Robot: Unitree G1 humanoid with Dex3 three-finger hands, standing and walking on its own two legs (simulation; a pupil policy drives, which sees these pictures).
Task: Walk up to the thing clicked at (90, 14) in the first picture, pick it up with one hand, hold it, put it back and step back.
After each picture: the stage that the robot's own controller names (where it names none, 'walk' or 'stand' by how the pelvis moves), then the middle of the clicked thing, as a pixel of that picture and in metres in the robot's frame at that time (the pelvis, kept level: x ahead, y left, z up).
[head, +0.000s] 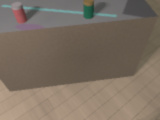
stand; (88, 8) +0.92 -0.01 -0.04
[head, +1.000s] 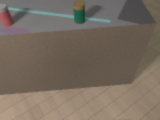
rise first; (79, 12) +0.83 +0.08 -0.02
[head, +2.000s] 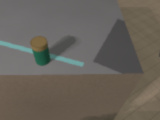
walk; (41, 51) +0.50 +0.21 -0.01
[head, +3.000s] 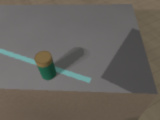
stand; (46, 66) +0.44 +0.19 -0.02
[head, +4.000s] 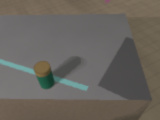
stand; (44, 75) +0.42 +0.20 -0.04
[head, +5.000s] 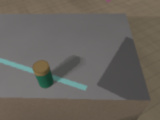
stand; (43, 74) +0.43 +0.20 -0.05
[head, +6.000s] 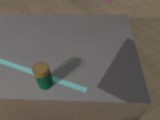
stand; (43, 76) +0.42 +0.20 -0.05
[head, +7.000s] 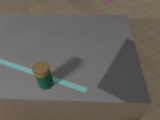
stand; (43, 76) +0.42 +0.20 -0.05
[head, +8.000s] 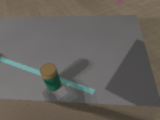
rise first; (51, 77) +0.41 +0.19 -0.04
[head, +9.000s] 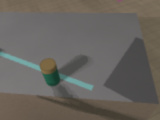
go down; (50, 72) +0.43 +0.19 -0.04
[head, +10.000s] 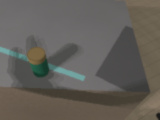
go down; (38, 62) +0.45 +0.18 -0.02
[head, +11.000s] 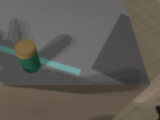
go down; (28, 57) +0.44 +0.19 +0.01
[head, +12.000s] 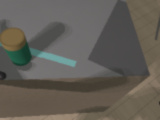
close in; (17, 48) +0.44 +0.19 +0.04
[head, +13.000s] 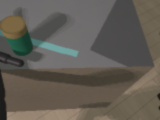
close; (18, 37) +0.47 +0.18 +0.06
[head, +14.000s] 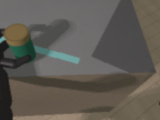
lift; (21, 45) +0.45 +0.18 +0.06
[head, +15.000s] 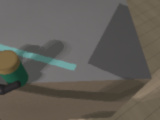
lift; (12, 70) +0.37 +0.21 +0.05
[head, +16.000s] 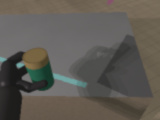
lift; (40, 70) +0.33 +0.15 +0.14
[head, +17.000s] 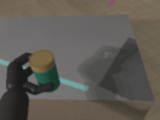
hold; (46, 72) +0.32 +0.14 +0.14
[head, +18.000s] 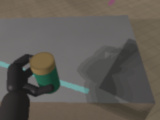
hold; (46, 73) +0.32 +0.13 +0.13
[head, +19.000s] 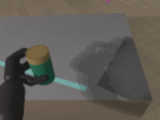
crouch; (41, 65) +0.36 +0.15 +0.12
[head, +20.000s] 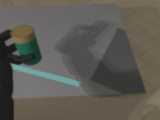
lower; (27, 46) +0.43 +0.18 +0.12
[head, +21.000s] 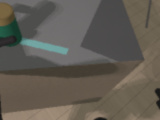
lower; (6, 26) +0.50 +0.18 +0.07
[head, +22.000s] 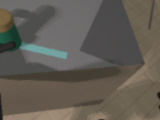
lower; (5, 31) +0.49 +0.19 +0.06
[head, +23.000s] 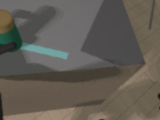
lower; (6, 32) +0.49 +0.19 +0.06
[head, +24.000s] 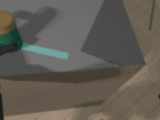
lower; (6, 33) +0.48 +0.19 +0.06
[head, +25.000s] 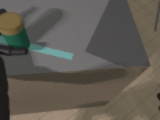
open; (15, 34) +0.48 +0.17 +0.06
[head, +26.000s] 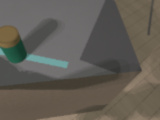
sink last; (12, 45) +0.46 +0.20 +0.04
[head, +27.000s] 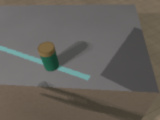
stand; (49, 57) +0.48 +0.19 +0.02
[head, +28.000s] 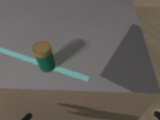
stand; (44, 57) +0.46 +0.18 +0.02
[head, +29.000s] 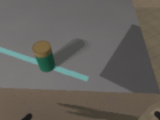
stand; (44, 57) +0.46 +0.18 +0.02
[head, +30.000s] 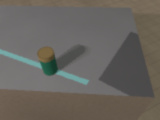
stand; (48, 61) +0.47 +0.18 -0.02
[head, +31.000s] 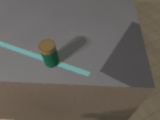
walk; (49, 54) +0.49 +0.17 -0.03
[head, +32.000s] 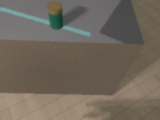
walk; (55, 16) +0.69 +0.16 -0.03
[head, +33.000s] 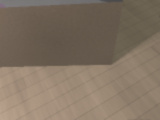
walk; out of the picture +1.01 +0.25 -0.02
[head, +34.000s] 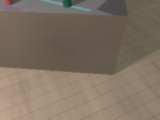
stand; out of the picture +1.09 +0.16 -0.04
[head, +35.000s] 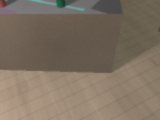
stand; out of the picture +1.08 +0.18 -0.05
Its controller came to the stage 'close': yes
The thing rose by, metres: 0.18
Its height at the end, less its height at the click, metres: +0.00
